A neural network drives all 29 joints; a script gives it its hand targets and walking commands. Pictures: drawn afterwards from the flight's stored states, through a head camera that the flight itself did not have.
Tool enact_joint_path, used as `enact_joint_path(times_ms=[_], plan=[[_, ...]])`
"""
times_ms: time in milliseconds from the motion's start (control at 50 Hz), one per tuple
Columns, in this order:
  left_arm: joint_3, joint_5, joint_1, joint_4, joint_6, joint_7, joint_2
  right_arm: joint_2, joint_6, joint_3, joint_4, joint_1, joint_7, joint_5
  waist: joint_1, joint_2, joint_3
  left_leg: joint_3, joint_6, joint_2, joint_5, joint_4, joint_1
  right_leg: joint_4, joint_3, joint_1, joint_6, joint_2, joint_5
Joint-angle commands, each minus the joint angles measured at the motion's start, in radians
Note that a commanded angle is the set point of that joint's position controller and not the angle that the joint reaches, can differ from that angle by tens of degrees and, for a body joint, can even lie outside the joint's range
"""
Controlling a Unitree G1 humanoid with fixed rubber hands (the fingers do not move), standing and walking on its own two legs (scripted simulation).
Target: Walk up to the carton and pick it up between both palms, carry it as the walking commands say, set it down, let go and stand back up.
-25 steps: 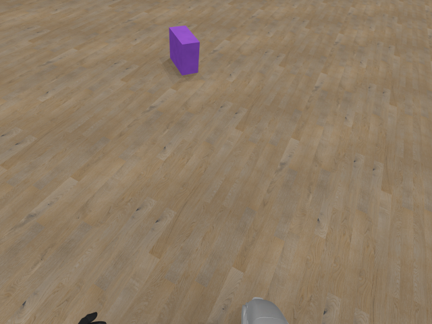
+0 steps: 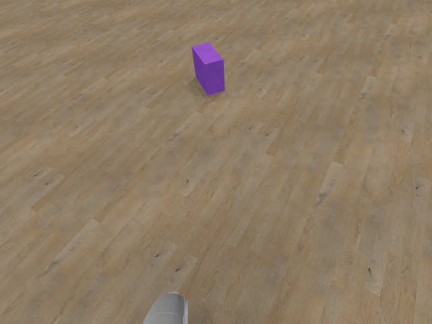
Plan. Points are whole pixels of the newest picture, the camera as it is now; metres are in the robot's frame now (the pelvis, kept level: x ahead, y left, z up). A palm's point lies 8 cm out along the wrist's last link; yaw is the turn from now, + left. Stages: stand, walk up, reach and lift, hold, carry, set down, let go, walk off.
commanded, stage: walk up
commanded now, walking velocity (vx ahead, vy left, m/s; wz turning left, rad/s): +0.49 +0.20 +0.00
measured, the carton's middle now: (208, 68) +1.91 +0.22 -0.65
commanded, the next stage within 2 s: none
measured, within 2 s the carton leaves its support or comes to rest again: neither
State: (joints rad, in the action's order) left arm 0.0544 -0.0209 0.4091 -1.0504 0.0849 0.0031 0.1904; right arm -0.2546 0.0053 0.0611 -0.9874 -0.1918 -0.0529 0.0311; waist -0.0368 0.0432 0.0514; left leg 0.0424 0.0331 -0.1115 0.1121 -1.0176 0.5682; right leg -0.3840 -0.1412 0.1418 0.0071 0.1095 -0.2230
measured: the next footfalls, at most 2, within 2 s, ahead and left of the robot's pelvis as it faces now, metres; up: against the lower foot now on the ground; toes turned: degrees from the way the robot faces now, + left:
left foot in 0.24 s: +0.25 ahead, +0.20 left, +0.00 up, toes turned +8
right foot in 0.76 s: +0.54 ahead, -0.08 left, +0.00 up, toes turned -10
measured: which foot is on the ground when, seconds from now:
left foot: up 0.00-0.22, down 0.24-0.76, up 0.78-1.00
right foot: down 0.00-0.24, up 0.26-0.74, down 0.76-1.00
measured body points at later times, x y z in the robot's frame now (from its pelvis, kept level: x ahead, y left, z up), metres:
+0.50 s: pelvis +0.24 +0.09 +0.00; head +0.25 +0.12 +0.45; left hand +0.34 +0.34 -0.15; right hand +0.20 -0.17 -0.13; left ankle +0.21 +0.19 -0.75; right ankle +0.30 -0.08 -0.66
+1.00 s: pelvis +0.49 +0.03 +0.00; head +0.52 +0.00 +0.45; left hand +0.46 +0.29 -0.13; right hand +0.56 -0.21 -0.17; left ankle +0.51 +0.20 -0.66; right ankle +0.50 -0.08 -0.75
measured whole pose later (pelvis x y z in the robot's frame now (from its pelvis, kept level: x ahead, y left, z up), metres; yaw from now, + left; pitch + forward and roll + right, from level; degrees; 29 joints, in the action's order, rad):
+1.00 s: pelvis +0.49 +0.03 +0.00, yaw +1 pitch +0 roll +2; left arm 0.06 -0.03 0.36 -1.07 0.08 0.00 0.19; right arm -0.24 0.02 0.07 -1.00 -0.22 -0.04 0.03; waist -0.03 0.05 0.04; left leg 0.05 0.02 -0.11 0.16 -1.09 0.55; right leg -0.41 -0.16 0.20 0.00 0.10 -0.21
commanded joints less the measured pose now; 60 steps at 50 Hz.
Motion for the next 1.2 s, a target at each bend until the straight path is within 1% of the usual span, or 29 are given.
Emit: enact_joint_path(times_ms=[0,80,140,160,180,200,220,240,260,280,300,340,400,600,640,660,680,720,740,760,780,800,820,860,900,1060,1120,1160,1180], plan=[[0.027,-0.003,0.036,0.044,0.007,-0.007,0.143,0.017,-0.007,-0.015,0.044,0.023,-0.020,-0.001,0.008,-0.220,0.073,0.008,0.011,-0.007,-0.069,0.169,0.004,0.229,0.122,0.040,-0.074,0.203,0.122],[0.044,-0.007,0.069,0.043,0.002,-0.015,0.177,0.020,-0.001,-0.023,0.088,0.146,-0.034,-0.005,-0.016,-0.230,0.097,0.017,0.007,-0.012,-0.063,0.372,-0.049,0.259,0.093,0.004,-0.070,0.223,0.081],[0.034,-0.001,0.065,0.031,-0.005,-0.003,0.163,0.008,0.028,-0.021,0.099,0.173,-0.019,-0.004,-0.017,-0.304,0.057,0.073,-0.007,0.015,0.038,0.455,-0.188,0.242,0.043,0.014,-0.096,0.175,-0.026],[0.034,-0.001,0.067,0.031,-0.008,-0.002,0.173,-0.007,0.035,-0.015,0.087,0.143,-0.012,0.001,-0.002,-0.245,0.047,0.099,-0.006,0.031,0.066,0.472,-0.241,0.200,0.059,0.024,-0.099,0.186,-0.002],[0.035,0.005,0.056,0.033,-0.010,-0.001,0.179,-0.026,0.045,-0.008,0.059,0.057,-0.004,0.007,0.040,-0.161,0.009,0.119,-0.009,0.046,0.061,0.519,-0.346,0.078,0.038,0.042,-0.091,0.169,0.043],[0.025,0.008,0.067,0.037,-0.013,0.001,0.153,-0.072,0.058,0.007,0.010,-0.072,0.011,0.015,0.086,-0.043,-0.073,0.123,-0.027,0.060,0.080,0.547,-0.518,-0.139,-0.003,0.087,-0.068,0.112,0.090],[0.008,0.000,0.081,0.055,-0.013,0.003,0.098,-0.163,0.071,0.036,-0.035,-0.229,0.030,0.029,0.136,0.174,-0.177,-0.106,-0.070,-0.093,0.236,0.612,-0.704,-0.480,-0.033,0.250,-0.030,0.033,-0.037],[-0.013,-0.003,0.095,0.108,-0.004,-0.001,0.024,-0.286,0.069,0.066,-0.024,-0.313,0.042,0.015,0.179,0.421,-0.259,-0.552,-0.173,-0.366,0.355,0.806,-0.864,-0.774,0.010,0.544,-0.005,-0.088,-0.370],[0.009,-0.018,0.028,0.084,-0.015,0.000,0.092,-0.286,0.073,0.058,-0.021,-0.327,0.037,0.005,0.168,0.166,-0.247,-0.644,-0.194,-0.441,0.397,0.825,-0.795,-0.872,0.166,0.574,-0.025,-0.006,-0.331],[0.020,-0.014,-0.033,0.081,-0.018,0.003,0.114,-0.229,0.078,0.045,-0.020,-0.249,0.038,0.002,0.132,0.061,-0.149,-0.560,-0.180,-0.384,0.283,0.813,-0.691,-0.900,0.192,0.575,-0.028,0.036,-0.227],[0.016,-0.005,-0.048,0.082,-0.018,0.008,0.089,-0.144,0.085,0.026,-0.018,-0.165,0.035,-0.003,0.082,0.033,-0.062,-0.404,-0.160,-0.295,0.133,0.803,-0.583,-0.865,0.182,0.544,-0.022,0.066,-0.123],[0.018,-0.008,-0.032,0.070,-0.034,0.021,0.070,-0.050,0.096,0.007,-0.005,-0.096,0.037,-0.010,0.026,0.090,-0.012,-0.226,-0.113,-0.190,0.007,0.813,-0.456,-0.783,0.162,0.464,0.006,0.068,-0.010],[0.015,-0.011,-0.072,0.063,-0.069,0.030,0.050,-0.043,0.107,0.005,-0.021,-0.157,0.041,-0.013,0.024,0.118,-0.019,-0.112,-0.109,-0.185,-0.130,0.814,-0.451,-0.743,0.121,0.450,0.026,0.042,0.059],[0.001,0.005,-0.445,0.170,-0.073,0.056,0.034,-0.071,0.094,0.010,-0.052,-0.297,0.065,-0.002,0.109,0.111,0.111,-0.019,-0.143,-0.188,-0.073,0.909,-0.527,-0.249,0.054,0.454,0.040,0.009,0.196],[0.004,0.001,-0.457,0.186,-0.057,0.054,0.042,-0.075,0.092,0.008,-0.069,-0.302,0.070,-0.002,0.099,0.147,0.095,0.013,-0.136,-0.179,-0.081,0.885,-0.524,-0.194,0.038,0.388,0.029,0.002,0.160],[0.004,-0.003,-0.434,0.182,-0.048,0.050,0.044,-0.062,0.082,0.005,-0.092,-0.302,0.071,-0.005,0.086,0.199,0.070,0.049,-0.133,-0.137,-0.057,0.851,-0.503,-0.193,0.014,0.320,0.025,-0.010,0.111],[0.013,-0.007,-0.394,0.168,-0.043,0.043,0.059,-0.058,0.078,0.001,-0.100,-0.314,0.071,-0.004,0.068,0.156,0.044,0.047,-0.135,-0.140,-0.115,0.795,-0.487,-0.194,-0.010,0.253,0.015,-0.018,0.086],[0.033,-0.016,-0.192,0.088,-0.025,0.022,0.111,-0.054,0.074,-0.005,-0.118,-0.321,0.065,-0.007,-0.016,-0.011,-0.084,0.094,-0.117,-0.084,-0.260,0.482,-0.439,-0.107,-0.052,-0.006,-0.025,-0.036,0.074],[0.060,-0.032,-0.024,0.038,-0.012,0.011,0.182,-0.035,0.079,-0.009,-0.099,-0.322,0.063,-0.003,-0.081,-0.119,-0.191,0.064,-0.089,-0.064,-0.136,0.217,-0.256,-0.117,0.086,-0.238,-0.057,0.053,0.041],[0.087,-0.039,0.097,0.010,-0.010,-0.002,0.318,0.049,0.091,-0.027,-0.045,-0.349,0.064,-0.027,-0.110,-0.465,-0.304,0.052,-0.042,0.100,0.359,-0.134,0.034,0.078,0.637,-0.428,-0.170,0.382,-0.003],[0.076,-0.022,0.108,0.010,-0.014,0.003,0.307,-0.013,0.085,-0.013,-0.058,-0.319,0.070,-0.020,-0.064,-0.234,-0.356,-0.088,-0.053,0.030,0.405,-0.288,0.074,0.117,0.740,-0.408,-0.182,0.430,-0.051],[0.069,-0.021,0.043,0.024,-0.015,-0.004,0.276,-0.039,0.075,0.003,-0.060,-0.290,0.062,-0.020,-0.027,-0.140,-0.262,-0.108,-0.051,0.010,0.347,-0.346,0.092,0.110,0.703,-0.302,-0.171,0.415,0.006],[0.051,-0.016,-0.049,0.037,-0.008,-0.007,0.194,-0.011,0.072,0.010,-0.069,-0.258,0.054,-0.016,0.005,-0.094,-0.153,-0.097,-0.041,-0.027,0.246,-0.316,0.068,0.109,0.538,-0.171,-0.161,0.361,0.118],[0.029,-0.003,-0.129,0.039,0.004,-0.010,0.090,0.022,0.048,0.013,-0.064,-0.235,0.037,-0.006,0.048,-0.142,-0.065,-0.066,-0.019,-0.048,0.139,-0.234,-0.020,0.140,0.312,0.018,-0.106,0.260,0.176],[0.017,-0.005,-0.091,0.025,0.011,-0.007,0.088,0.032,0.018,0.010,-0.046,-0.225,0.022,0.001,0.053,-0.199,-0.036,-0.041,-0.015,-0.033,0.077,-0.181,-0.038,0.156,0.225,0.067,-0.087,0.231,0.200],[0.035,-0.012,0.036,0.024,0.006,-0.010,0.144,0.033,-0.001,-0.015,0.070,0.081,-0.025,-0.003,-0.005,-0.214,0.085,0.021,0.010,-0.014,-0.080,0.292,-0.024,0.266,0.122,0.062,-0.081,0.213,0.014],[0.045,-0.012,0.048,0.025,0.002,-0.011,0.166,0.030,0.008,-0.019,0.092,0.147,-0.030,-0.006,-0.012,-0.230,0.080,0.030,0.005,-0.012,-0.046,0.413,-0.084,0.266,0.093,0.037,-0.080,0.215,0.001],[0.037,-0.007,0.046,0.022,-0.002,-0.003,0.152,0.019,0.030,-0.015,0.093,0.153,-0.016,-0.006,-0.011,-0.302,0.041,0.069,-0.003,0.007,0.031,0.456,-0.185,0.239,0.043,0.033,-0.095,0.168,-0.048],[0.033,-0.006,0.057,0.014,-0.005,-0.002,0.158,0.010,0.037,-0.011,0.084,0.136,-0.009,-0.004,-0.008,-0.248,0.039,0.101,-0.002,0.020,0.056,0.468,-0.226,0.216,0.057,0.046,-0.102,0.181,-0.066]])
